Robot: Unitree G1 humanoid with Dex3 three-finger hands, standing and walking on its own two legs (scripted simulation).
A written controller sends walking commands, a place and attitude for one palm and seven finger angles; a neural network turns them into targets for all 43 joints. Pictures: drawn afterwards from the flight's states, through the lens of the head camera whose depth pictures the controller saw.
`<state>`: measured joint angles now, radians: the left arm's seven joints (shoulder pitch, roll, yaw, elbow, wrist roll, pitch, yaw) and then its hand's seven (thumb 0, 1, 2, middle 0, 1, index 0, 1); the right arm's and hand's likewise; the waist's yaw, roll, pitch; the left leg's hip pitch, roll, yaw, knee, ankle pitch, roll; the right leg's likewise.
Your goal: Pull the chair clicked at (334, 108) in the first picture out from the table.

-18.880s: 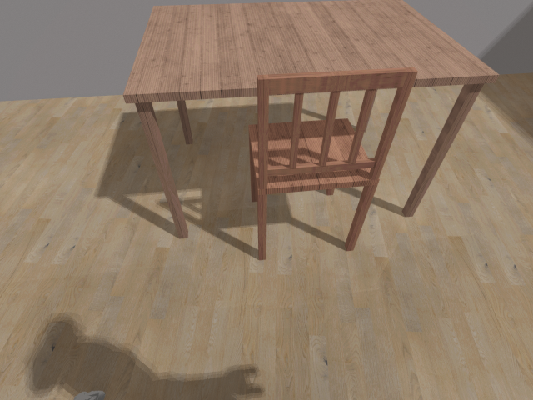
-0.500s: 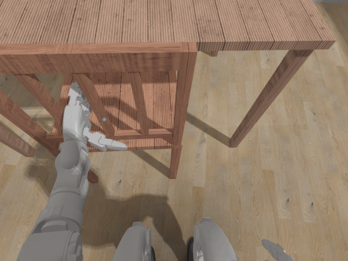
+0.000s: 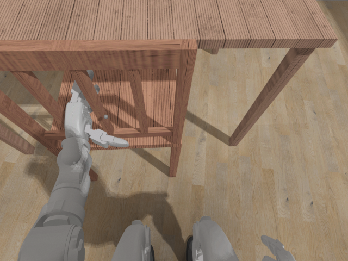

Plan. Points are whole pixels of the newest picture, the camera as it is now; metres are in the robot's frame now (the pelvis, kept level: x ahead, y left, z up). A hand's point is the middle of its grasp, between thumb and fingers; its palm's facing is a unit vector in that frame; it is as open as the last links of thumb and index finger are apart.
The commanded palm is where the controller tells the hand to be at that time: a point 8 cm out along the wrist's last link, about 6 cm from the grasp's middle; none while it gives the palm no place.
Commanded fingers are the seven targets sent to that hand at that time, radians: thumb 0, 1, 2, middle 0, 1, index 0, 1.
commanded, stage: hook a spindle and tug to test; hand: left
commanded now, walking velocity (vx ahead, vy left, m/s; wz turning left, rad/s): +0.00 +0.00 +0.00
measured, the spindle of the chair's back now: (97, 106) +0.46 +0.18 +0.02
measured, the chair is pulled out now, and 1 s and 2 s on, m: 0.00 0.02 0.09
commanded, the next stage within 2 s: step backward, pulling the chair out in 1.28 s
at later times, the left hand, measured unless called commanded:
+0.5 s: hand (104, 115) +0.43 +0.15 +0.02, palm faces +0.06 -1.00 -0.03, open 8.5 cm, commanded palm +0.40 +0.20 +0.02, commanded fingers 0.00 0.73 0.83 -0.50 -1.45 -0.50 -1.45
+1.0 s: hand (105, 123) +0.41 +0.15 +0.02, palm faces +0.05 -1.00 -0.02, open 5.3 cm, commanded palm +0.37 +0.20 +0.02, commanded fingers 0.00 0.90 0.90 -0.50 -1.45 -0.50 -1.45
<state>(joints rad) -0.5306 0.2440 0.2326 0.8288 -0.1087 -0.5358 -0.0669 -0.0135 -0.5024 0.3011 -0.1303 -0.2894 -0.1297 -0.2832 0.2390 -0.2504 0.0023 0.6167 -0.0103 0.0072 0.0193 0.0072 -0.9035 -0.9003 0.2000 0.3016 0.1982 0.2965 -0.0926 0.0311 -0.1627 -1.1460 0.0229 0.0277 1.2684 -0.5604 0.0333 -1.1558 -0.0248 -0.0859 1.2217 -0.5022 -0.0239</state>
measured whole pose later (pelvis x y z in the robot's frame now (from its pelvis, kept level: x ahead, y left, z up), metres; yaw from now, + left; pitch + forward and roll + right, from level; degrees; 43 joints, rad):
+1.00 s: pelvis +0.02 +0.01 +0.01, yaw -1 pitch +25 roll -2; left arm -0.31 0.20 0.17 0.59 -0.14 -0.50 -0.03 0.02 0.75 0.79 -0.43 -1.43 -0.42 -1.44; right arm 0.25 -0.23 -0.01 0.59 -0.01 0.01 0.04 0.01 -0.90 -0.90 0.20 0.30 0.20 0.30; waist -0.08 0.03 -0.17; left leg -1.08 0.03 0.04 1.23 -0.58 0.04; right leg -1.09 -0.01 -0.07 1.17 -0.51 -0.01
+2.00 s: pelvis +0.01 +0.01 +0.11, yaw -3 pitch +6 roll -1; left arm -0.32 0.19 0.07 0.85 -0.08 -0.23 0.08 0.05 0.73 0.80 -0.35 -1.17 -0.50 -1.44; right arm 0.23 -0.21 0.00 0.62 0.03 0.12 -0.10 0.01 -0.90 -0.90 0.20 0.30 0.20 0.30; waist -0.07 0.00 0.08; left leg -0.40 0.02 0.10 0.59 -0.30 0.04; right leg -0.44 0.01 -0.02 0.55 -0.22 0.00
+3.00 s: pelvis -0.13 +0.00 +0.11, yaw +1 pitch +3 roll +0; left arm -0.42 0.14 -0.03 0.91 -0.04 -0.17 0.10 0.05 0.69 0.81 -0.31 -1.22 -0.50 -1.44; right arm 0.19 -0.30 -0.03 0.73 0.03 0.05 -0.13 0.01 -0.90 -0.90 0.20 0.30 0.20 0.30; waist -0.05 -0.01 0.13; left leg -0.34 0.00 -0.03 0.55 -0.27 -0.02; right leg -0.42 -0.08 -0.02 0.57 -0.16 0.04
